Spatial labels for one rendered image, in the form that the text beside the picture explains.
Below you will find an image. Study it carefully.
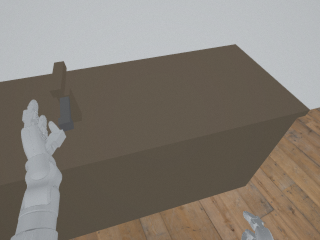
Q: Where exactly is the counter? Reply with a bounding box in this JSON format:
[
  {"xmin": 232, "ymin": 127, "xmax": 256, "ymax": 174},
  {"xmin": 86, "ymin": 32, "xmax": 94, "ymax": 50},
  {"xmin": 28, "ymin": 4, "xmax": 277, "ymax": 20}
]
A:
[{"xmin": 0, "ymin": 44, "xmax": 310, "ymax": 240}]

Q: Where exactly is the tap lever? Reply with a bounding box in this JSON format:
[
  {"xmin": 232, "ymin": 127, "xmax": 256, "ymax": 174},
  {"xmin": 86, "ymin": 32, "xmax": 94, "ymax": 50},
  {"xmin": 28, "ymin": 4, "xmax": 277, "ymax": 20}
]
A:
[{"xmin": 58, "ymin": 96, "xmax": 74, "ymax": 132}]

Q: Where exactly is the robot left forearm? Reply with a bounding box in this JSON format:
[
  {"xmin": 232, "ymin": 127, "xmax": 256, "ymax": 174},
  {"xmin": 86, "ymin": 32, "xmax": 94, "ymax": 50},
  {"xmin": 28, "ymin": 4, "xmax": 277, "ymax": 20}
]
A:
[{"xmin": 10, "ymin": 153, "xmax": 62, "ymax": 240}]

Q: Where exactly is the right robot hand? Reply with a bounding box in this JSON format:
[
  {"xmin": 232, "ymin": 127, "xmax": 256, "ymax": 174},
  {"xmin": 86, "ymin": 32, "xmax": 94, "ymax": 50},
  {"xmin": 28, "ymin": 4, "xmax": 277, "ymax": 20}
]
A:
[{"xmin": 241, "ymin": 211, "xmax": 274, "ymax": 240}]

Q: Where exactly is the left robot hand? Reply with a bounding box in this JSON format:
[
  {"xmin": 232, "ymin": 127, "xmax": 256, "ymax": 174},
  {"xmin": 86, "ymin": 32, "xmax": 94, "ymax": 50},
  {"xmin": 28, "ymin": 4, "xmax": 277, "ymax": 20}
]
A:
[{"xmin": 21, "ymin": 99, "xmax": 66, "ymax": 160}]

